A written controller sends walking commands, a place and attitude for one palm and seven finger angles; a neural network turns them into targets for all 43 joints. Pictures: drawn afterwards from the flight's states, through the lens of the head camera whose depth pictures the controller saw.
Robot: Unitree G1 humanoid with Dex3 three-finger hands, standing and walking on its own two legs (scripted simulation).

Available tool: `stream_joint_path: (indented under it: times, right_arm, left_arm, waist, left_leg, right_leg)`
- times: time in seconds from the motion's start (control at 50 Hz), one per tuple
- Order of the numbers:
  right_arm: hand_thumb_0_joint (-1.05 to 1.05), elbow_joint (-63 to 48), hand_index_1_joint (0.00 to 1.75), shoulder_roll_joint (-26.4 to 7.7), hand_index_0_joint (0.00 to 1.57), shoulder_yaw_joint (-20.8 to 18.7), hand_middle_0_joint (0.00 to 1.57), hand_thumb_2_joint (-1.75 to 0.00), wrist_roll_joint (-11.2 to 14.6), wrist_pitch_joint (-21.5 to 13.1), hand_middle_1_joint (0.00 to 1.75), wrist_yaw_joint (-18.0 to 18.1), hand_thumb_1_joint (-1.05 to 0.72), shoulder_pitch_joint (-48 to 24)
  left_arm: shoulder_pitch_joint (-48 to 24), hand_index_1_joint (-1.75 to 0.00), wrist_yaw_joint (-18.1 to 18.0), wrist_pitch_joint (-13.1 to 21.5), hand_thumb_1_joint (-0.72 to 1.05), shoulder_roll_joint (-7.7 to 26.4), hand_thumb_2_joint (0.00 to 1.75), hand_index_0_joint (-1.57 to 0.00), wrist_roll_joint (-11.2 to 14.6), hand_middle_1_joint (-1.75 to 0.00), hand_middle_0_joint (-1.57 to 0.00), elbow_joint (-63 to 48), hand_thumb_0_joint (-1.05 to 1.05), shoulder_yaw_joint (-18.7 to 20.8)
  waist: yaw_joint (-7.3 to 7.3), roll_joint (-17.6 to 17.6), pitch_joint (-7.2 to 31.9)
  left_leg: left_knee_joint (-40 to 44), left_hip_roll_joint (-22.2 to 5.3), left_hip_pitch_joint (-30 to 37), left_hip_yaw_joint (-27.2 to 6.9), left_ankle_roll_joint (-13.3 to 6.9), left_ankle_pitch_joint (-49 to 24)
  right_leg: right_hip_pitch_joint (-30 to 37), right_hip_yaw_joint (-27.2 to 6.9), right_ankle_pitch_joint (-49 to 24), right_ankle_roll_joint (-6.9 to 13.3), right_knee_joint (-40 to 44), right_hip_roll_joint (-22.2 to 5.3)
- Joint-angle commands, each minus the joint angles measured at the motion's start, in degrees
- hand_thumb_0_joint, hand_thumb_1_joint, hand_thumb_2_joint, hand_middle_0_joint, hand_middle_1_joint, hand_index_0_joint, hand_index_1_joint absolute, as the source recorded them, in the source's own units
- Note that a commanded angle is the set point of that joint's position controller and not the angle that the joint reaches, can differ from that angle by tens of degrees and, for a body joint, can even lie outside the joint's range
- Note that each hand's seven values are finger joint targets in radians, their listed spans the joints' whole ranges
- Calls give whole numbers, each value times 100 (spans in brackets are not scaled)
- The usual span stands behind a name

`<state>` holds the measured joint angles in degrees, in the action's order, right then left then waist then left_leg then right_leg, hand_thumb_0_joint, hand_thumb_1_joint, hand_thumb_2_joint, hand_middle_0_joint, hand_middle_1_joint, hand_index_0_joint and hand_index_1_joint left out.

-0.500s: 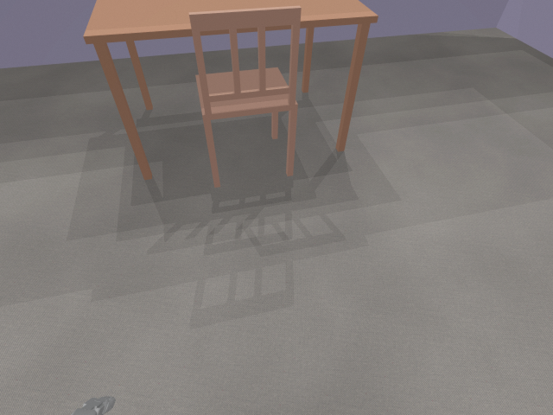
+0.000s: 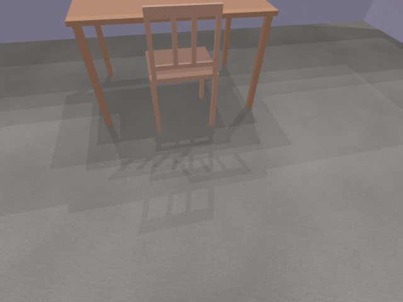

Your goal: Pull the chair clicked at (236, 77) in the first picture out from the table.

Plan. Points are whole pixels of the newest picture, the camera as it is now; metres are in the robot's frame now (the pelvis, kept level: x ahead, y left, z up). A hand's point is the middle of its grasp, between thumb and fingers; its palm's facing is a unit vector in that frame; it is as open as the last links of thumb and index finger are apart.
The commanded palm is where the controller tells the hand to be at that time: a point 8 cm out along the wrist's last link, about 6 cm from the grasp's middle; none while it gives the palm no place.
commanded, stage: stand and wait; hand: left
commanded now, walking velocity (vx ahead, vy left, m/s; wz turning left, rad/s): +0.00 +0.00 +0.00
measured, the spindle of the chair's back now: (174, 42) +1.38 +0.23 -0.12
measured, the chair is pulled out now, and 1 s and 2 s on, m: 0.00 0.00 0.00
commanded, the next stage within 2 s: look at it before walking up in 0.32 s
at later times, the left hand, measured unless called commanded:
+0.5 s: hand out of the picture +0.07 +0.25 -0.15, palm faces -0.03 -0.94 -0.33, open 7.4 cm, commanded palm none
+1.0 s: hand out of the picture +0.07 +0.24 -0.15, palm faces -0.04 -0.94 -0.33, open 7.4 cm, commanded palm none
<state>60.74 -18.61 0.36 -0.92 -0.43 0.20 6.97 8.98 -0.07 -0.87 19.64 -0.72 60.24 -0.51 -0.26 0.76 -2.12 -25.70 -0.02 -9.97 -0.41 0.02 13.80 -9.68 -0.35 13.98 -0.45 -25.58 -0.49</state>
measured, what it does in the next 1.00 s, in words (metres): stands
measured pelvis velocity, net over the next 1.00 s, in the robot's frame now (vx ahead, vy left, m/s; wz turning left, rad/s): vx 0.00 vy -0.01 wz -0.01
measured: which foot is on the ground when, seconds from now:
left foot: down 0.00-1.00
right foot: down 0.00-1.00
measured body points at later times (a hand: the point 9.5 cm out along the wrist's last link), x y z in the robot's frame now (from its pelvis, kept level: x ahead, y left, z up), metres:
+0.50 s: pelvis -0.01 +0.00 +0.00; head -0.01 +0.00 +0.45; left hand +0.07 +0.29 -0.13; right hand +0.07 -0.29 -0.13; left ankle +0.00 +0.12 -0.74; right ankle +0.00 -0.13 -0.74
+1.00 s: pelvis +0.00 -0.01 +0.00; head +0.00 -0.01 +0.45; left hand +0.07 +0.29 -0.13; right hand +0.07 -0.30 -0.13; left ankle +0.00 +0.12 -0.74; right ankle +0.00 -0.13 -0.74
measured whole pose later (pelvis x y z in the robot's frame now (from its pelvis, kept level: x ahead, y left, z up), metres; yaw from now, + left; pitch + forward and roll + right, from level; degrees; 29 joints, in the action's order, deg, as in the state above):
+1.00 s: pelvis +0.00 -0.01 +0.00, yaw +0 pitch -2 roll +0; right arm 63.9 -19.0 0.4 -0.7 -0.7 0.0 6.5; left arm 8.0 -0.1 -0.2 19.4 -0.9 62.5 -0.6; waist -0.1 0.4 -2.2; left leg -21.7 -0.7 -8.3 -0.3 0.7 11.4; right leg -8.4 -0.4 11.7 0.1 -22.0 0.1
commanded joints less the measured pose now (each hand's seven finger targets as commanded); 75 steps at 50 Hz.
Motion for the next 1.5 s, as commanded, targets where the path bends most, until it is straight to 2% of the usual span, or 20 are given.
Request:
stream_joint_path:
  times: [0.0, 0.52, 0.66, 1.02, 1.06, 1.1, 1.16, 1.22, 1.24, 1.26, 1.28, 1.3, 1.32, 1.34, 1.38, 1.4, 1.42, 1.44, 1.46, 1.48]
  right_arm:
    - [0, -333, 30, -1194, 20, -272, 20, -90, 31, -138, 30, 61, -90, -333]
    - [0, -77, 30, -1239, 20, -250, 20, -90, 40, -150, 30, 39, -90, -255]
    - [0, -57, 30, -1221, 20, -247, 20, -90, 48, -154, 30, 43, -90, -244]
    - [0, -22, 30, -1197, 20, -229, 20, -90, 51, -134, 30, 45, -90, -271]
    - [0, 133, 30, -479, 20, -70, 20, -90, -2, -37, 30, 19, -90, 99]
    - [0, 121, 30, -477, 20, -107, 20, -90, -39, 21, 30, -3, -90, 260]
    - [0, 41, 30, -516, 20, -178, 20, -90, -71, 19, 30, -18, -90, 366]
    - [0, 32, 30, -538, 20, -247, 20, -90, -57, -69, 30, 9, -90, 734]
    - [0, 55, 30, -618, 20, -287, 20, -90, -50, -110, 30, 28, -90, 928]
    - [0, 96, 30, -744, 20, -347, 20, -90, -46, -157, 30, 52, -90, 1187]
    - [0, 139, 30, -786, 20, -410, 20, -90, -32, -198, 30, 63, -90, 1494]
    - [0, 159, 30, -739, 20, -441, 20, -90, -31, -239, 30, 66, -90, 1698]
    - [0, 184, 30, -631, 20, -420, 20, -90, -32, -272, 30, 77, -90, 1766]
    - [0, 193, 30, -529, 20, -402, 20, -90, -51, -291, 30, 84, -90, 1729]
    - [0, 131, 30, -419, 20, -374, 20, -90, -73, -304, 30, 87, -90, 1351]
    - [0, 91, 30, -398, 20, -371, 20, -90, -68, -298, 30, 88, -90, 1112]
    - [0, 75, 30, -298, 20, -359, 20, -90, -42, -300, 30, 77, -90, 1010]
    - [0, -26, 30, -30, 20, -315, 20, -90, 37, -328, 30, 35, -90, 980]
    - [0, -314, 30, 262, 20, -243, 20, -90, 61, -384, 30, -15, -90, 669]
    - [0, -380, 30, 128, 20, -286, 20, -90, 32, -374, 30, -23, -90, 517]
  left_arm:
    - [-308, -30, -60, 186, 90, 1120, 90, -20, 19, -30, -20, -341, 0, 231]
    - [-315, -30, -53, 191, 90, 1127, 90, -20, 3, -30, -20, -161, 0, 216]
    - [-295, -30, -58, 221, 90, 1137, 90, -20, 8, -30, -20, -145, 0, 217]
    - [-292, -30, -63, 226, 90, 1136, 90, -20, 9, -30, -20, -119, 0, 213]
    - [130, -30, -79, 108, 90, 457, 90, -20, 7, -30, -20, 44, 0, 80]
    - [303, -30, -23, 38, 90, 504, 90, -20, -27, -30, -20, 44, 0, 112]
    - [452, -30, 53, 9, 90, 540, 90, -20, -57, -30, -20, -76, 0, 213]
    - [555, -30, 99, 62, 90, 337, 90, -20, -47, -30, -20, -199, 0, 257]
    - [549, -30, 113, 102, 90, 209, 90, -20, -43, -30, -20, -244, 0, 255]
    - [528, -30, 127, 149, 90, 36, 90, -20, -41, -30, -20, -312, 0, 241]
    - [243, -30, 132, 205, 90, -34, 90, -20, -45, -30, -20, -462, 0, 232]
    - [-13, -30, 131, 227, 90, -70, 90, -20, -45, -30, -20, -611, 0, 255]
    - [-117, -30, 136, 250, 90, -81, 90, -20, -45, -30, -20, -665, 0, 277]
    - [-139, -30, 148, 271, 90, -171, 90, -20, -45, -30, -20, -677, 0, 292]
    - [339, -30, 199, 299, 90, -329, 90, -20, -25, -30, -20, -529, 0, 310]
    - [905, -30, 224, 295, 90, -469, 90, -20, -32, -30, -20, -329, 0, 332]
    - [1640, -30, 211, 307, 90, -405, 90, -20, -56, -30, -20, -39, 0, 371]
    - [2446, -30, 135, 376, 90, 48, 90, -20, -97, -30, -20, 225, 0, 483]
    - [3022, -30, 37, 434, 90, 526, 90, -20, -50, -30, -20, 379, 0, 589]
    - [2911, -30, -35, 429, 90, 530, 90, -20, 22, -30, -20, 343, 0, 571]
  waist:
    - [16, -97, 386]
    - [9, -73, 301]
    - [31, -46, 483]
    - [17, -58, 337]
    - [13, 35, 444]
    - [1, 152, 111]
    - [-10, 192, -441]
    - [102, -210, -551]
    - [178, -569, -504]
    - [262, -987, -376]
    - [402, -1140, -348]
    - [494, -1142, -473]
    - [505, -1054, -560]
    - [437, -925, -654]
    - [98, -762, -475]
    - [-193, -717, -275]
    - [-509, -293, -2]
    - [-817, 903, 343]
    - [-932, 2004, 315]
    - [-833, 1439, 205]
  left_leg:
    - [524, -632, 72, -561, -217, -816]
    - [784, -643, 90, -623, -187, -596]
    - [696, -666, 270, -543, -165, -931]
    - [742, -666, 272, -509, -136, -925]
    - [581, -601, 295, -317, -20, -183]
    - [494, -501, -29, -226, -35, 1125]
    - [326, -481, -498, -167, -78, 1891]
    - [510, -803, -188, -476, -299, 1967]
    - [722, -1087, 147, -792, -458, 1894]
    - [1025, -1519, 641, -1318, -710, 1655]
    - [1268, -1953, 1177, -1693, -1008, 1215]
    - [1388, -2196, 1345, -1783, -1224, 754]
    - [1330, -2270, 1333, -1695, -1298, 188]
    - [1203, -2245, 1136, -1425, -1257, -367]
    - [858, -1933, 485, -623, -908, -704]
    - [418, -1616, 18, -61, -659, -489]
    - [-517, -1212, -578, 359, -439, -301]
    - [-2057, -696, -1584, 879, -178, 69]
    - [-3454, -222, -2697, 991, -36, 1766]
    - [-4092, -435, -3008, 480, -76, 1851]
  right_leg:
    - [-25, -521, -517, 225, 506, -590]
    - [-47, -585, -280, 201, 709, -593]
    - [61, -595, -709, 215, 701, -632]
    - [68, -617, -782, 211, 793, -635]
    - [28, -662, 179, 149, 775, -578]
    - [-321, -896, 1508, 247, 903, -527]
    - [-773, -1141, 2281, 419, 849, -444]
    - [-1224, -909, 1849, 474, 148, -167]
    - [-1484, -622, 1435, 432, -426, 7]
    - [-1872, -164, 948, 342, -1229, 223]
    - [-2513, 112, 1303, 252, -1857, 180]
    - [-2911, 56, 1595, 203, -2284, -43]
    - [-3006, -20, 1647, 198, -2458, -228]
    - [-2836, 6, 1635, 205, -2366, -355]
    - [-1692, 247, 1368, 218, -1491, -364]
    - [-724, 534, 714, 214, -929, -227]
    - [425, 682, 39, 242, -457, 0]
    - [1499, -602, 641, 555, 126, -770]
    - [1816, -2978, 671, 1127, 1190, -2058]
    - [1760, -3340, 629, 1411, 1390, -2303]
